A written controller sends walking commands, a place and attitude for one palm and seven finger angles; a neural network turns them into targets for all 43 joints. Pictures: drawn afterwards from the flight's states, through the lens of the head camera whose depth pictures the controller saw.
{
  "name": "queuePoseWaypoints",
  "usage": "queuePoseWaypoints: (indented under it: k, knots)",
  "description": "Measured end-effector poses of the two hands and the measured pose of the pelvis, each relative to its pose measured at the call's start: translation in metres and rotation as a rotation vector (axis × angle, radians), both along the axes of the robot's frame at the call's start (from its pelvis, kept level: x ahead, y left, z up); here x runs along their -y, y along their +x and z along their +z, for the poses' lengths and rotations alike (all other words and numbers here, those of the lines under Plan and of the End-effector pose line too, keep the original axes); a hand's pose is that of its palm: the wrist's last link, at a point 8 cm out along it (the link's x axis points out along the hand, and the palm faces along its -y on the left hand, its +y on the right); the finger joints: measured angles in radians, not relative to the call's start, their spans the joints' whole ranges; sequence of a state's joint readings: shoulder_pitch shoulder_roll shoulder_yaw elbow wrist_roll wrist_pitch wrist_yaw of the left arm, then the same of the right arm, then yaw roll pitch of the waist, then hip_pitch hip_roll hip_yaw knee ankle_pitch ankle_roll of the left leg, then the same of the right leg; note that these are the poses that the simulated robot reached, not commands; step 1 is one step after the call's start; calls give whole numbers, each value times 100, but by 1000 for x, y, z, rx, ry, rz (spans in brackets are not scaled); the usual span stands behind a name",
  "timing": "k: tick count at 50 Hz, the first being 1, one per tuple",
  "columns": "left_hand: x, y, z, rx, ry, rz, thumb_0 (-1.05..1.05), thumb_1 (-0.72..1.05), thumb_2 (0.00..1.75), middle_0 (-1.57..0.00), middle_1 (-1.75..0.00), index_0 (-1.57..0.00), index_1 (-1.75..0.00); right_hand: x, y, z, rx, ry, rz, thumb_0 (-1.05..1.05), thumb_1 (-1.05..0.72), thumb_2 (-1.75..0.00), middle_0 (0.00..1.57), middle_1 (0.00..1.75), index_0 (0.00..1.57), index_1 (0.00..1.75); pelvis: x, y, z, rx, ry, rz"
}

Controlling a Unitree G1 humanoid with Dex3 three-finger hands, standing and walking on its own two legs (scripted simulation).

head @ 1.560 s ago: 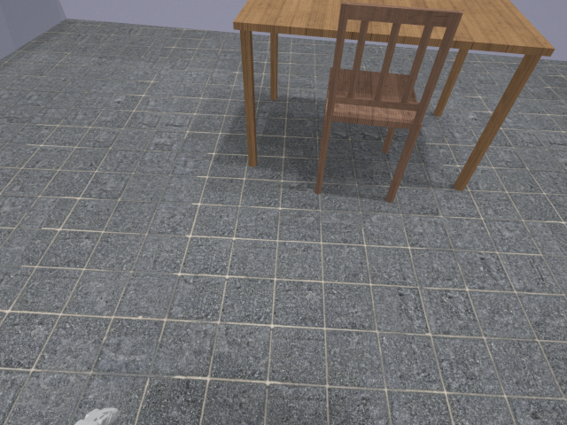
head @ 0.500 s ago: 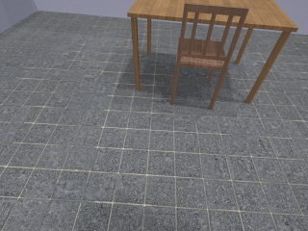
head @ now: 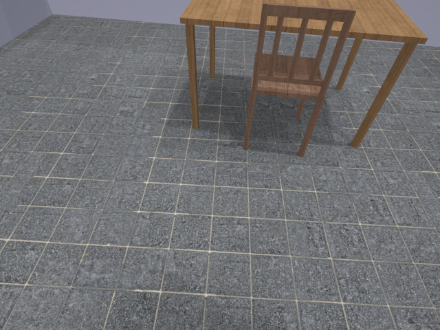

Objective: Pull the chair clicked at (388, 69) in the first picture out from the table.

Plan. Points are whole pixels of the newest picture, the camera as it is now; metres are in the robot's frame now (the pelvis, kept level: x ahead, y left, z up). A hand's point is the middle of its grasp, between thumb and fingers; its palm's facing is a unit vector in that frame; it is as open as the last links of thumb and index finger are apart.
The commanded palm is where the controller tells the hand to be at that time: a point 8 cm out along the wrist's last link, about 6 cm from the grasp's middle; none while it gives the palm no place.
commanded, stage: walk to a spot facing it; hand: left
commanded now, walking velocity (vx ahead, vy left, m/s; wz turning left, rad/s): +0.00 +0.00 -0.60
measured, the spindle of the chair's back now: (297, 50) +1.31 -0.30 -0.09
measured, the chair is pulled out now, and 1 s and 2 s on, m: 0.00 0.00 0.00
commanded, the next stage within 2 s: none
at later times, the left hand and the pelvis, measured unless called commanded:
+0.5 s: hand out of the picture +0.04 +0.15 -0.17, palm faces -0.15 -0.96 -0.24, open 7.4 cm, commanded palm none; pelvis +0.00 -0.04 -0.01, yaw -13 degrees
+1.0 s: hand (144, 299) +0.22 +0.19 -0.20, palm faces -0.38 -0.91 -0.17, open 7.4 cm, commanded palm none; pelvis +0.17 +0.00 -0.02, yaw -30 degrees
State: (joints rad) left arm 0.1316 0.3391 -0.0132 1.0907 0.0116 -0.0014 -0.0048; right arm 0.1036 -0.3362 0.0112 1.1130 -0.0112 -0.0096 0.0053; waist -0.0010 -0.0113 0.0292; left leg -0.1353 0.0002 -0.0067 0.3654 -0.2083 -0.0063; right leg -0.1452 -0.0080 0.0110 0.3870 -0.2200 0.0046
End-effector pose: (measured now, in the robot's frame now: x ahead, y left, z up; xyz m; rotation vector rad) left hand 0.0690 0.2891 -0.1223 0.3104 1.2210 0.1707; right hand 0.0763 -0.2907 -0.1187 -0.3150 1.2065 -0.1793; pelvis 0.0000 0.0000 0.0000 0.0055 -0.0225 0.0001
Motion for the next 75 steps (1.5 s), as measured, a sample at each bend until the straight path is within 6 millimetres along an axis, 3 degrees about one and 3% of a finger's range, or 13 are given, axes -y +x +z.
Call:
queuePoseWaypoints:
  k: [8,20,23,30,37,43,48,51,55,60,65,71,75]
  knots:
    - [10,3,-7,-24,-6,-17,0,90,90,-20,-30,-20,-30,-7,-2,-6,31,15,-45,0,-90,-90,20,30,20,30,2,-2,-5,-7,4,-55]
    - [69,-7,-27,-67,-58,-110,0,90,90,-20,-30,-20,-30,-4,-65,-52,-11,128,-208,0,-90,-90,20,30,20,30,29,-12,-29,9,18,-191]
    - [82,-16,-21,-69,-68,-90,0,90,90,-20,-30,-20,-30,2,-72,-45,-41,139,-220,0,-90,-90,20,30,20,30,36,-7,-20,3,16,-205]
    - [97,-24,-4,-172,-92,-132,0,90,90,-20,-30,-20,-30,18,-57,-17,33,120,-291,0,-91,-90,20,30,20,30,42,15,1,-35,31,-285]
    - [92,9,-5,-202,-95,-162,0,90,90,-21,-30,-20,-30,19,-21,-9,70,93,-336,0,-91,-90,20,30,20,30,36,54,2,-55,11,-343]
    - [76,63,-16,-213,-99,-194,0,90,90,-20,-30,-20,-30,1,45,-3,141,87,-346,1,-91,-90,20,30,20,30,22,104,-3,-61,-3,-401]
    - [55,132,-43,-237,-109,-252,0,90,90,-20,-30,-20,-30,-18,107,-2,256,47,-371,0,-91,-90,20,30,20,30,4,156,-20,-56,-13,-471]
    - [53,192,-48,-222,-107,-332,0,90,90,-20,-30,-20,-30,-33,110,5,266,35,-434,0,-91,-90,20,30,20,30,-1,180,-18,-35,-16,-535]
    - [69,284,-38,-124,-124,-438,0,91,90,-20,-30,-20,-30,-58,85,8,170,38,-556,0,-90,-90,20,30,20,30,-1,212,-6,-31,-33,-586]
    - [109,380,-26,-18,-150,-548,0,91,90,-20,-30,-19,-30,-84,40,7,2,27,-731,-1,-93,-90,20,30,20,30,1,250,-1,-38,-36,-653]
    - [165,445,-26,1,-182,-653,0,91,90,-19,-30,-19,-30,-124,11,3,-170,85,-865,-1,-93,-90,20,30,20,30,15,285,-3,-43,-32,-711]
    - [256,495,-36,-27,-241,-799,0,91,90,-19,-30,-19,-30,-171,10,0,-324,209,-1001,0,-91,-90,20,30,20,30,45,324,-11,-52,-33,-775]
    - [322,522,-45,-20,-274,-889,0,91,90,-20,-30,-19,-30,-183,27,-6,-386,296,-1092,0,-91,-90,20,30,20,30,78,349,-21,-51,-28,-830]
